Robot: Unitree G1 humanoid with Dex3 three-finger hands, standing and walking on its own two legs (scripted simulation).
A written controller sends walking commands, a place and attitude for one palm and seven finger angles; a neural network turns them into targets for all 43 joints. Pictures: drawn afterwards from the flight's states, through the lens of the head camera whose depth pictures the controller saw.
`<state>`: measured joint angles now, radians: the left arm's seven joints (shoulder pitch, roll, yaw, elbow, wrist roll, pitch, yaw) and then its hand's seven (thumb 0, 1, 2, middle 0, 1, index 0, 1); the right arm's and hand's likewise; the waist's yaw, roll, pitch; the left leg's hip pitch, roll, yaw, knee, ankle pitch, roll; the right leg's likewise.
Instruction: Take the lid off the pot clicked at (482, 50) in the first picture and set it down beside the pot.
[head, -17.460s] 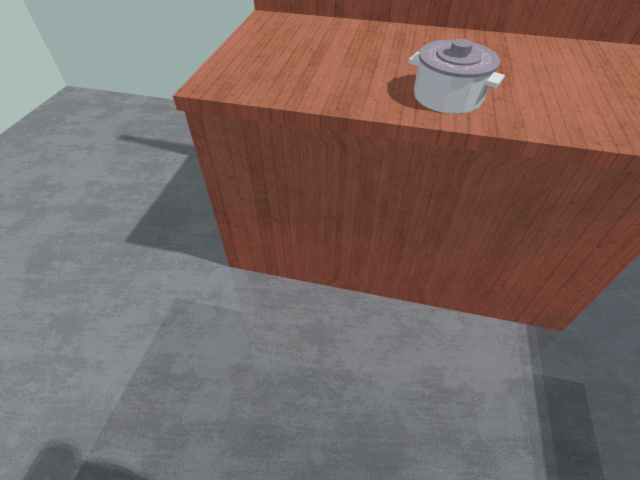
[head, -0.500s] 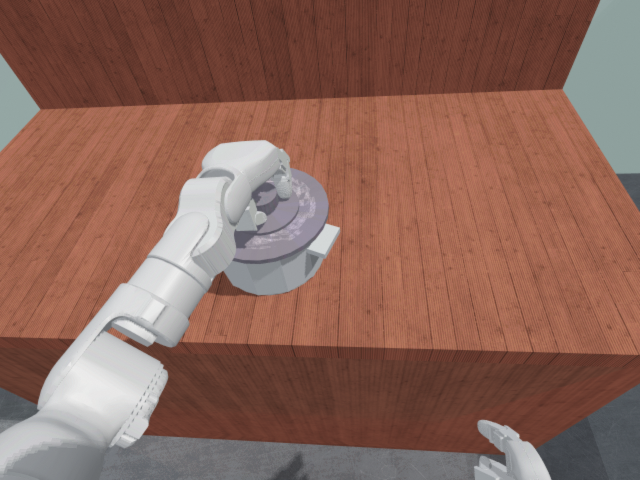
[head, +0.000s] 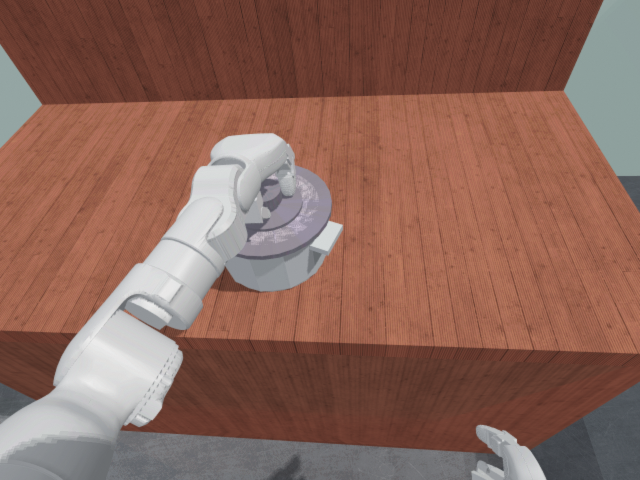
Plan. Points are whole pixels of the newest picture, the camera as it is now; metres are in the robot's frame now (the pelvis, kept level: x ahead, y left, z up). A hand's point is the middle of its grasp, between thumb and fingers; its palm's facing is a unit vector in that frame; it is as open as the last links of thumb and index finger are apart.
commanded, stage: close the fingers and squeeze the knob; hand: left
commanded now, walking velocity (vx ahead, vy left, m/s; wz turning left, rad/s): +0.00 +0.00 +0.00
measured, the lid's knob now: (265, 194) +0.47 +0.09 +0.10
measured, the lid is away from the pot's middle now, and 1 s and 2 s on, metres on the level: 0.00 0.01 0.02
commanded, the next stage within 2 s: lift the lid straight up in 0.14 s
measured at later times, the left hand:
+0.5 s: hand (255, 196) +0.43 +0.09 +0.13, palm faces -0.28 -0.03 -0.96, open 7.4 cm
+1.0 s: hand (253, 172) +0.43 +0.08 +0.17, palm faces -0.21 -0.03 -0.98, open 7.4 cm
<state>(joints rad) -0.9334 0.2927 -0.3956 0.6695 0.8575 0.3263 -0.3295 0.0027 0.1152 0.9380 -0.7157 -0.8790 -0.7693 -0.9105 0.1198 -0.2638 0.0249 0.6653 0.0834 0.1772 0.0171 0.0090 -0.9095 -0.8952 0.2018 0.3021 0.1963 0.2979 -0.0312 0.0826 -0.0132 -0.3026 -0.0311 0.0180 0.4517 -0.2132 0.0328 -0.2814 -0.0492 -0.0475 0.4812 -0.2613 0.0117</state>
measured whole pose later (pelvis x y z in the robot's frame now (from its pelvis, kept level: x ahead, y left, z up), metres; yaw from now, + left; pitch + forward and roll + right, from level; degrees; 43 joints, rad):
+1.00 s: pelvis +0.00 +0.00 +0.00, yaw +1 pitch +2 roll +1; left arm -0.92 0.35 -0.41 0.45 0.82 0.36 -0.39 0.01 0.11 0.94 -0.73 -0.87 -0.79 -0.90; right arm 0.06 -0.27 0.03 0.65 0.08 0.17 0.04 0.01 -0.91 -0.90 0.20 0.30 0.20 0.30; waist -0.01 0.11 0.00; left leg -0.26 -0.04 0.01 0.43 -0.21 0.03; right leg -0.24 -0.05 -0.06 0.47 -0.26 0.01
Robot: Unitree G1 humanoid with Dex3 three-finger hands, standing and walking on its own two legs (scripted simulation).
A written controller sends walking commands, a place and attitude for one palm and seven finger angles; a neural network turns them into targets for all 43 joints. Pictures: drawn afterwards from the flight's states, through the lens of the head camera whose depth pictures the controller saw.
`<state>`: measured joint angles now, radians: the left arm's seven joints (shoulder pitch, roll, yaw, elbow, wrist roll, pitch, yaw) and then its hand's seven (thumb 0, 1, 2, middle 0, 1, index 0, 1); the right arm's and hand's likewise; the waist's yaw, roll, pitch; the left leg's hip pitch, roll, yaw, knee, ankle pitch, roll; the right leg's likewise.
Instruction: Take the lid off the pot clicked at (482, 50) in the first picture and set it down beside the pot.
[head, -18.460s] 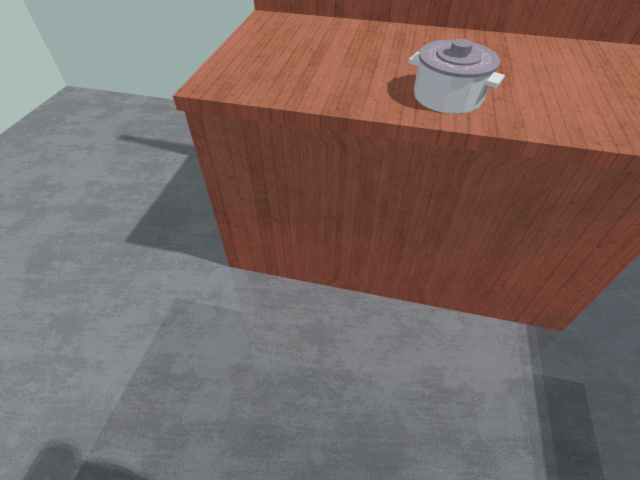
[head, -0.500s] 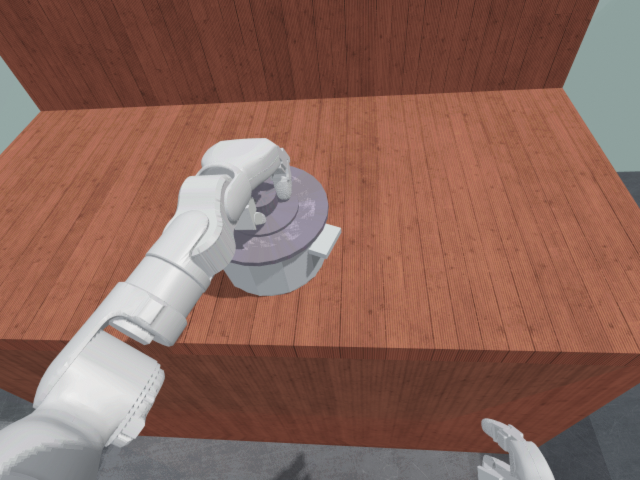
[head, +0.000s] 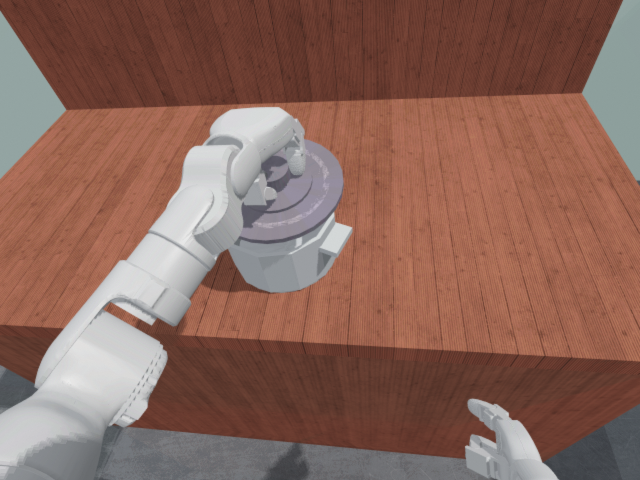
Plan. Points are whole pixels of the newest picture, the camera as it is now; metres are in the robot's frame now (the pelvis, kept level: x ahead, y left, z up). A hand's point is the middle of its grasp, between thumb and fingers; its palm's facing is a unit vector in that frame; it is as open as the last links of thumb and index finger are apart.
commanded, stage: lift the lid straight up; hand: left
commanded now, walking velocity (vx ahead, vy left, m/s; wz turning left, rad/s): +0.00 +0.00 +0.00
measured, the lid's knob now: (272, 173) +0.46 +0.08 +0.15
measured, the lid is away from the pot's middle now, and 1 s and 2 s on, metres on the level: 0.01 0.02 0.08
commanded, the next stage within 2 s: move the lid sideways beside the pot in 1.24 s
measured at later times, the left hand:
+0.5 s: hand (261, 140) +0.45 +0.08 +0.21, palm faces -0.16 -0.04 -0.99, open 7.4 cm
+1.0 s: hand (248, 106) +0.45 +0.08 +0.26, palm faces -0.07 -0.03 -1.00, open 7.4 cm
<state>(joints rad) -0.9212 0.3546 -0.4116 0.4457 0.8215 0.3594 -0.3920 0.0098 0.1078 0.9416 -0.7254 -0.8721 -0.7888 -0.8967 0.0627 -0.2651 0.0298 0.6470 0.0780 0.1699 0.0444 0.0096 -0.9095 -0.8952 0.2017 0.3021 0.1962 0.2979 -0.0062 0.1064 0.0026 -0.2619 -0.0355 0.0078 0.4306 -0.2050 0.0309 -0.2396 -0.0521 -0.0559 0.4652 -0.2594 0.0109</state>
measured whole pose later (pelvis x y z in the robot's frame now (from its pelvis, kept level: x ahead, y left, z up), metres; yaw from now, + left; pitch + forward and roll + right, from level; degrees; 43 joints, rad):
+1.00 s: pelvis +0.00 +0.01 +0.00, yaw +0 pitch +2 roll +1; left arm -1.12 0.40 -0.38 0.46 0.82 0.36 -0.45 0.02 0.10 0.94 -0.73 -0.87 -0.80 -0.90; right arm 0.06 -0.27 0.04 0.65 0.08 0.12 0.03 0.01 -0.91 -0.90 0.20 0.30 0.20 0.30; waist 0.00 0.10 0.00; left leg -0.25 -0.05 0.01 0.39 -0.18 0.04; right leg -0.23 -0.06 -0.05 0.43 -0.24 0.02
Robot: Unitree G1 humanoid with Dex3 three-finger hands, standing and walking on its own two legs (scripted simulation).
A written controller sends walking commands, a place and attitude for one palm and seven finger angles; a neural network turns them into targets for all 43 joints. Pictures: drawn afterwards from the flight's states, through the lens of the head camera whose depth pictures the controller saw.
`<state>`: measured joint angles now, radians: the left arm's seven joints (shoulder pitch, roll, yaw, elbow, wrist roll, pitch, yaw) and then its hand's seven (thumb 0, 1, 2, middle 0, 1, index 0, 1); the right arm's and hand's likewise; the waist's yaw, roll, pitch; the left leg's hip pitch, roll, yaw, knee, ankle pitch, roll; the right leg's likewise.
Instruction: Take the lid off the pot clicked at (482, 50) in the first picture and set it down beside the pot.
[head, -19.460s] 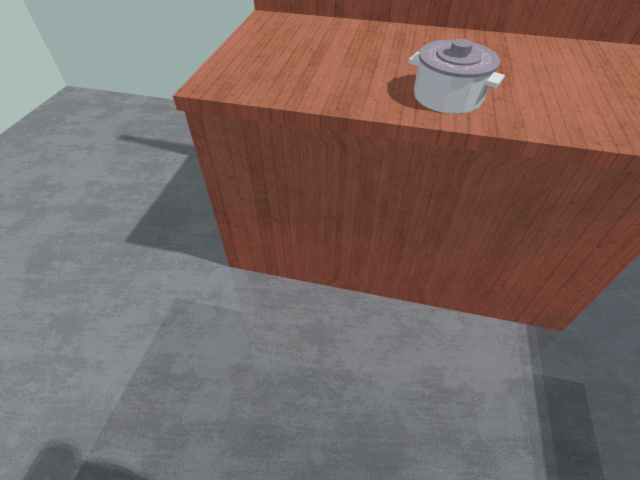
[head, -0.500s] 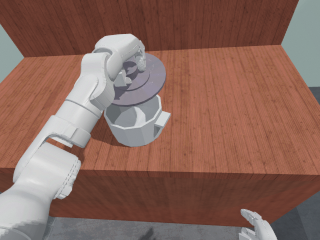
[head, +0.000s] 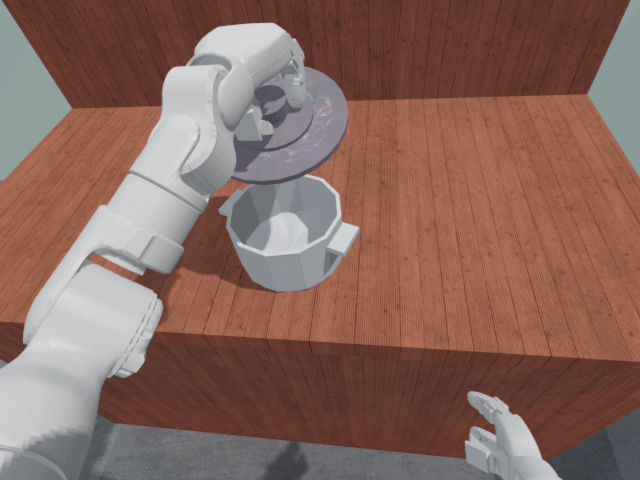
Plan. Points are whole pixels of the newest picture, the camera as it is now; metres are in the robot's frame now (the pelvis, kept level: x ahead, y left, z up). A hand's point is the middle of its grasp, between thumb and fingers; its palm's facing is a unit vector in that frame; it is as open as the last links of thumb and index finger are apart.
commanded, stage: lift the lid straight up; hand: left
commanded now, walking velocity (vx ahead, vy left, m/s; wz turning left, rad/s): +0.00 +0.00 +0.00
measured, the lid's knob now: (268, 105) +0.48 +0.07 +0.24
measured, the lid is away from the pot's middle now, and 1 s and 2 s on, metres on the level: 0.02 0.08 0.21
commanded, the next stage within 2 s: move the lid sideways beside the pot in 0.24 s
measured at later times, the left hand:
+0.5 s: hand (248, 99) +0.45 +0.09 +0.26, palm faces -0.05 -0.05 -1.00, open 7.4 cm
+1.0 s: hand (180, 109) +0.44 +0.16 +0.26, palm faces -0.11 -0.03 -0.99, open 7.4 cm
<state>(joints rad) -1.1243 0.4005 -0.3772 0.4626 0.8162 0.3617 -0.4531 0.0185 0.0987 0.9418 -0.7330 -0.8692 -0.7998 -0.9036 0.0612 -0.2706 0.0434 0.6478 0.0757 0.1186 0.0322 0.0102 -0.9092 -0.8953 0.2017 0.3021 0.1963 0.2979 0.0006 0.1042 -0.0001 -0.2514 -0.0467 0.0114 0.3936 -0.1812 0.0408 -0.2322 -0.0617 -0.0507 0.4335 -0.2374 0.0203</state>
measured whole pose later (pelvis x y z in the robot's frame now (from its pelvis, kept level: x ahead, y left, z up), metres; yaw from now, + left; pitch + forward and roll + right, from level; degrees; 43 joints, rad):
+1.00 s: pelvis -0.01 +0.00 +0.00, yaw +0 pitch +2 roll +0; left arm -1.07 0.57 -0.27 0.45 0.85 0.34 -0.55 0.02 0.10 0.94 -0.73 -0.87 -0.80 -0.91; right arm 0.10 -0.30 0.04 0.63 0.09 0.12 0.01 0.01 -0.91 -0.90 0.20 0.30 0.20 0.30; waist -0.01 0.09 0.02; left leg -0.25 -0.04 0.01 0.39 -0.18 0.04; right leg -0.22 -0.05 -0.05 0.41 -0.22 0.02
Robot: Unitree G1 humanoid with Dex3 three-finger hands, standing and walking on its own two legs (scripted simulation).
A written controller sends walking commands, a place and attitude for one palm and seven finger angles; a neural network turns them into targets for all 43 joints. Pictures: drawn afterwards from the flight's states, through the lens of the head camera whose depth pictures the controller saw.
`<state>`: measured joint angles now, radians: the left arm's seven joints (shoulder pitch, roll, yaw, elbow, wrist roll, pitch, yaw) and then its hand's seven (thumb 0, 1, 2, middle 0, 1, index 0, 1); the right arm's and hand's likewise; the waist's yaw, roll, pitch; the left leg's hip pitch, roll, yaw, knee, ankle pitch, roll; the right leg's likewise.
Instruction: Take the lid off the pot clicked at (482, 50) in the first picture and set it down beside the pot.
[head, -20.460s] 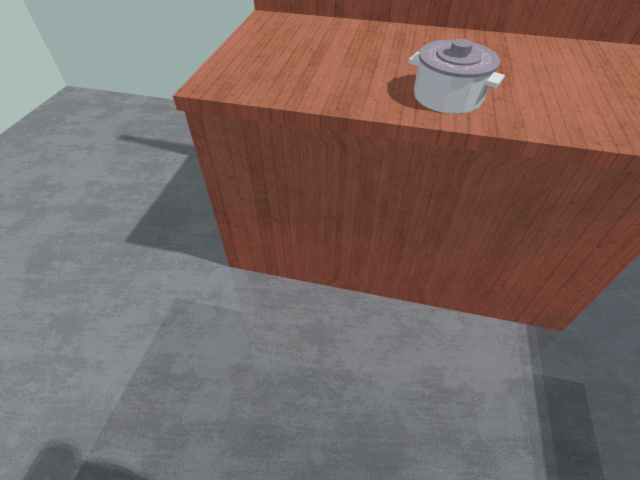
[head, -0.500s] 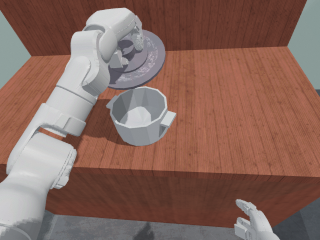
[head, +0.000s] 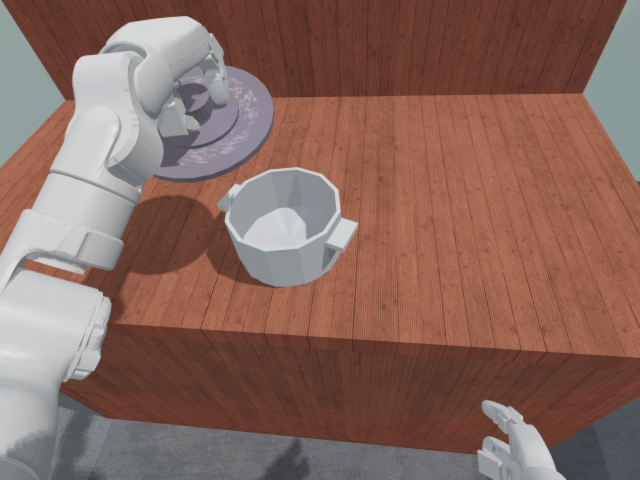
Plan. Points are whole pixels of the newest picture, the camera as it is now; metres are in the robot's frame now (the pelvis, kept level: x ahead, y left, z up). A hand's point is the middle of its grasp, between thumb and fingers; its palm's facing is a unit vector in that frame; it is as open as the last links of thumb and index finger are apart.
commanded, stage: move the lid sideways beside the pot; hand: left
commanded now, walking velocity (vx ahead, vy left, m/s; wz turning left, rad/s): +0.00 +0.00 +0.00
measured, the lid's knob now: (191, 103) +0.47 +0.16 +0.24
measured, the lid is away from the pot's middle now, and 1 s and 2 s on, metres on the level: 0.08 0.21 0.22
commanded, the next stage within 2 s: lower the lid onto the table in 1.40 s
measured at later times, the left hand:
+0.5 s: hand (119, 107) +0.44 +0.23 +0.26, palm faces -0.13 -0.04 -0.99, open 7.4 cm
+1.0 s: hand (83, 105) +0.45 +0.28 +0.26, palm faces -0.16 -0.04 -0.99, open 7.4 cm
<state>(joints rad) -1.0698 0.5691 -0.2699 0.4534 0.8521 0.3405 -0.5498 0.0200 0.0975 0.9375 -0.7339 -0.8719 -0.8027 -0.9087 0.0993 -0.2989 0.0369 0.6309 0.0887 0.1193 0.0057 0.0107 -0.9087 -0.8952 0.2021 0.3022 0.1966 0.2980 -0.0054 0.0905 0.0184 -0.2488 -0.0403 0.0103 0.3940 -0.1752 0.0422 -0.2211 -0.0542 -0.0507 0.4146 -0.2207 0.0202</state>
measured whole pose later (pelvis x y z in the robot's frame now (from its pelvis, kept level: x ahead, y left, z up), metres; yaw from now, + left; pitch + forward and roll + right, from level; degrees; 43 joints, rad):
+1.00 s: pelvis +0.00 +0.02 +0.00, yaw +0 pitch +4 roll -1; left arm -1.11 0.76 -0.14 0.63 0.90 0.20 -0.58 0.02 0.10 0.93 -0.73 -0.87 -0.80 -0.91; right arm 0.16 -0.30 0.03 0.63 0.09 0.16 0.00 0.01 -0.91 -0.89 0.20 0.30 0.20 0.30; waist -0.03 0.07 0.04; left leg -0.29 -0.05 0.01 0.40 -0.17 0.07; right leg -0.23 -0.06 -0.06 0.36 -0.19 0.03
